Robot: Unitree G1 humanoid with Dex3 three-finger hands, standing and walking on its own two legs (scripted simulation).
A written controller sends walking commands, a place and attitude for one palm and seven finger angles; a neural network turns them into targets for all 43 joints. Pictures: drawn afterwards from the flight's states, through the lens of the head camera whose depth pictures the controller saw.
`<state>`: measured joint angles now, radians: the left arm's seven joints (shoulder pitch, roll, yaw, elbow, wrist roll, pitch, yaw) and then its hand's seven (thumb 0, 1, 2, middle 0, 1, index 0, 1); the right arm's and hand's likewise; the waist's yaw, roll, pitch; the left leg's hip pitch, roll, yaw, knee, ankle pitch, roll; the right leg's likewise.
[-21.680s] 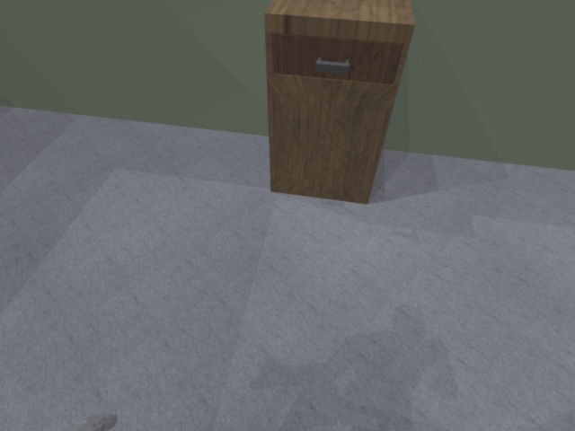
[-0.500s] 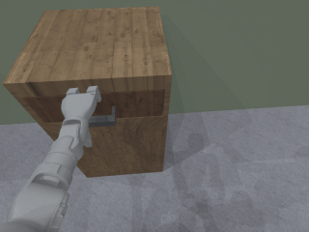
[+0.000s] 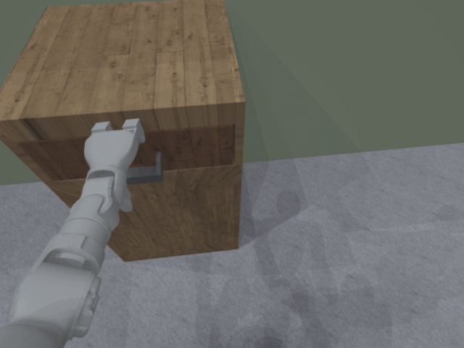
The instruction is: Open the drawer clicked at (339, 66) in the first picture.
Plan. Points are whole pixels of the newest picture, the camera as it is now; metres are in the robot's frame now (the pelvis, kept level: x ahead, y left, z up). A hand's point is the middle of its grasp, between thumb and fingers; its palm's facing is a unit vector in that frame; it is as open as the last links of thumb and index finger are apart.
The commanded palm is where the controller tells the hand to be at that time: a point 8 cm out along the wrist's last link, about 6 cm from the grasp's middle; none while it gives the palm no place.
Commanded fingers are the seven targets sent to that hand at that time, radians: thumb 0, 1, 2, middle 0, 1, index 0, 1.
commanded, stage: re-aim the fingers above the handle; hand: left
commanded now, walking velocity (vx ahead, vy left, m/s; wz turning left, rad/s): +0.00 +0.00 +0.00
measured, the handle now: (136, 167) +0.50 +0.20 -0.04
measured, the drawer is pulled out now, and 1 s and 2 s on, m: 0.00 0.00 0.00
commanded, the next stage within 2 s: lower the fingers behind the handle in 1.56 s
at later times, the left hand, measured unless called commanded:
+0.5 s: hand (121, 166) +0.45 +0.20 +0.03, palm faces -0.02 -0.02 -1.00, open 13.8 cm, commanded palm +0.43 +0.22 +0.08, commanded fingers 0.00 -0.50 0.30 -0.30 -1.20 -0.30 -1.20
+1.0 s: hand (121, 165) +0.46 +0.21 +0.02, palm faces +0.00 -0.04 -1.00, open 13.6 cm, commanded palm +0.44 +0.22 +0.08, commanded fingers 0.00 -0.50 0.30 -0.30 -1.20 -0.30 -1.20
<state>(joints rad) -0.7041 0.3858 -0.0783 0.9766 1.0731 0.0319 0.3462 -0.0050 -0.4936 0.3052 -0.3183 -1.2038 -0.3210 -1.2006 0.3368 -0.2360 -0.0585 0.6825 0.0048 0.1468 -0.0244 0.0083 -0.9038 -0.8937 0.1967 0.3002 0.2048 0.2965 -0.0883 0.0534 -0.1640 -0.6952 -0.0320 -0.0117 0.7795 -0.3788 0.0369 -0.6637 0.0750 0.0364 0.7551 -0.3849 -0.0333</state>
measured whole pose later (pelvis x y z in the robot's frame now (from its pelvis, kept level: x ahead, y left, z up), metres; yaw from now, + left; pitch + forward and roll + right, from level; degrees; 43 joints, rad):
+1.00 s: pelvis +0.00 +0.01 +0.00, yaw +0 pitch +18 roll -1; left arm -0.72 0.38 -0.07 0.99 1.08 0.01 0.38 -0.01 -0.49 0.31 -0.35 -1.23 -0.35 -1.23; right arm 0.33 -0.24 -0.06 0.70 0.00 0.14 -0.02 0.01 -0.90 -0.89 0.20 0.30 0.20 0.30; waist -0.08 0.05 -0.17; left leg -0.73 -0.04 -0.01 0.81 -0.39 0.04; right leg -0.69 0.07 0.03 0.77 -0.40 -0.03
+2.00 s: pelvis -0.01 +0.01 -0.01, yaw +0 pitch +20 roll -2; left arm -0.73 0.46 -0.05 1.06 1.08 -0.03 0.34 0.00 -0.49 0.31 -0.32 -1.21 -0.32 -1.21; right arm 0.35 -0.24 -0.05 0.67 0.00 0.11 -0.03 0.01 -0.90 -0.89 0.20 0.30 0.21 0.30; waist -0.10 0.04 -0.17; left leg -0.79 -0.03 -0.02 0.84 -0.39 0.04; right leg -0.75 0.08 0.03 0.80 -0.39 -0.03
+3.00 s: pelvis -0.02 +0.01 -0.04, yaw +0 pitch +25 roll -3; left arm -0.80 0.42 -0.07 1.13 1.10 0.06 0.45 -0.01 -0.49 0.31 -0.31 -1.19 -0.31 -1.23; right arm 0.33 -0.23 -0.04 0.73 -0.03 0.10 -0.01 0.01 -0.90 -0.89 0.20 0.30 0.21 0.30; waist -0.12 0.05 -0.20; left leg -1.01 -0.03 -0.03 1.03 -0.45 0.04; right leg -0.95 0.08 -0.01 0.97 -0.45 -0.02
